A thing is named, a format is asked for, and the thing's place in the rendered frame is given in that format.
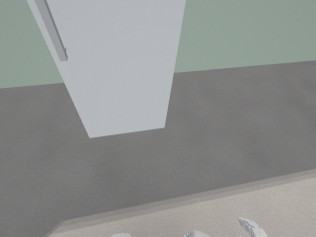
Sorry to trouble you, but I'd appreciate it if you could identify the fridge door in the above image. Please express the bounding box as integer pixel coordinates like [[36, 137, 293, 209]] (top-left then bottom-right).
[[29, 0, 185, 137]]

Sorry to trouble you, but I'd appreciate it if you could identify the handle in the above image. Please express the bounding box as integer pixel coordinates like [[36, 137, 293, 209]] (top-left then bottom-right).
[[35, 0, 68, 61]]

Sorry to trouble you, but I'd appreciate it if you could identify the right robot hand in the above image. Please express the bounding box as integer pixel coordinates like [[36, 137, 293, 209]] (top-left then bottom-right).
[[238, 217, 268, 237]]

